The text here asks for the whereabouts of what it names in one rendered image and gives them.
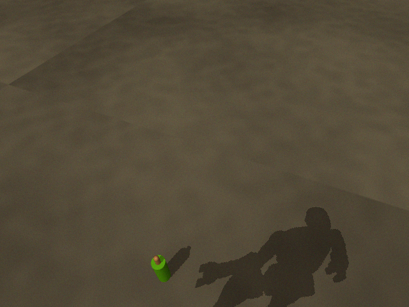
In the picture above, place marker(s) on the bottle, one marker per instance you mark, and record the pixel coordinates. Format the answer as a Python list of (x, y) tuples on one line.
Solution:
[(160, 267)]

